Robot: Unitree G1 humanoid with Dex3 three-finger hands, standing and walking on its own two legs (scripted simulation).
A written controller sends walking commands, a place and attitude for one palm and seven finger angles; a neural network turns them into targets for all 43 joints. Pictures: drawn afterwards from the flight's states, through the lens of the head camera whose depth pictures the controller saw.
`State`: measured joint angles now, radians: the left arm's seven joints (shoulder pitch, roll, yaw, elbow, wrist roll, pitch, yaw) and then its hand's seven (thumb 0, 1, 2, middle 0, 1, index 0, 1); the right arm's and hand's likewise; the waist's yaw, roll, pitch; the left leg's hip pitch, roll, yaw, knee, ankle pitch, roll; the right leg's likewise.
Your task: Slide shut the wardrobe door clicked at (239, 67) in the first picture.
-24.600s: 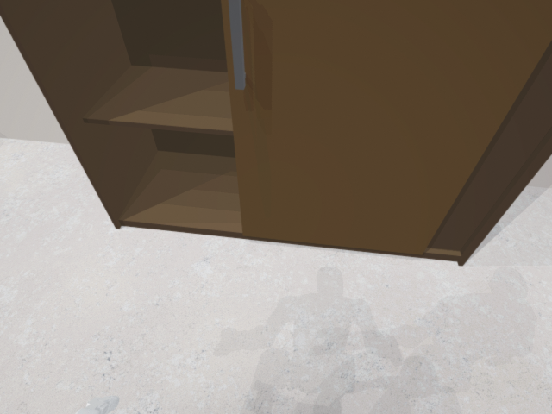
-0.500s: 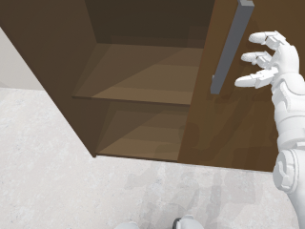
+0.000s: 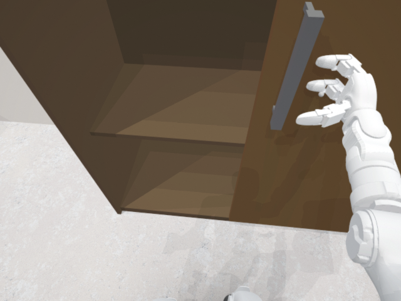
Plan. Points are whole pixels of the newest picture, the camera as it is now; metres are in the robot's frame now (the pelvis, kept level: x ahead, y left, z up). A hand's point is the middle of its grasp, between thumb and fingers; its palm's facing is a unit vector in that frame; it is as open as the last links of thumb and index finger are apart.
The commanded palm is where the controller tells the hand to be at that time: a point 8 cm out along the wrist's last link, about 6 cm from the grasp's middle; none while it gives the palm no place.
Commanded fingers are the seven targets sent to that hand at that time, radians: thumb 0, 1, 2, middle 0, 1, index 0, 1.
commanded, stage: move the hooked fingers beside the handle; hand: right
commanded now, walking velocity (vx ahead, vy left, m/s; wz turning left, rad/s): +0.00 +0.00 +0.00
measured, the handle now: (289, 75) +0.52 -0.10 +0.18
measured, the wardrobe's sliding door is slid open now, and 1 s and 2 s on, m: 0.56 0.56 0.56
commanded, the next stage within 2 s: none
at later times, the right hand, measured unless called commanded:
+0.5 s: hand (321, 93) +0.48 -0.16 +0.17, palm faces -0.01 +1.00 -0.02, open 13.5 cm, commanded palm +0.47 -0.20 +0.17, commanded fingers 0.00 0.50 -0.30 0.30 1.20 0.30 1.20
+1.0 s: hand (322, 93) +0.48 -0.16 +0.17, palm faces -0.02 +1.00 -0.01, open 13.5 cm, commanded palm +0.47 -0.22 +0.17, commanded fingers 0.00 0.50 -0.30 0.30 1.20 0.30 1.20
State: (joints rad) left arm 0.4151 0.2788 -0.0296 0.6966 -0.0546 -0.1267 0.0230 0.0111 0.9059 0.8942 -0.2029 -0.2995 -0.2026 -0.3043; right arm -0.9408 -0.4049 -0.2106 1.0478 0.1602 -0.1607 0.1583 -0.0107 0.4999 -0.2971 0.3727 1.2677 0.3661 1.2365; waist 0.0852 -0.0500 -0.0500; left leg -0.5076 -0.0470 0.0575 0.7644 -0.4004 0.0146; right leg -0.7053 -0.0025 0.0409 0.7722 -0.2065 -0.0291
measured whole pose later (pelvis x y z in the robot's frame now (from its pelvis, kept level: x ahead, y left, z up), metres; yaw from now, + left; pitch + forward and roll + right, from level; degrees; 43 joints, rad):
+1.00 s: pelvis +0.02 +0.02 +0.01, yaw +0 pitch +7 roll +2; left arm 0.38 0.29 -0.03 0.68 -0.07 -0.07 0.05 0.01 0.91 0.89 -0.20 -0.30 -0.20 -0.30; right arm -0.83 -0.43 -0.28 1.01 0.18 -0.16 0.26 -0.01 0.50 -0.30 0.41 1.22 0.39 1.22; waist 0.07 -0.05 -0.05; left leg -0.41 -0.07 0.05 0.69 -0.40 0.04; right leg -0.61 -0.02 0.04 0.71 -0.23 -0.01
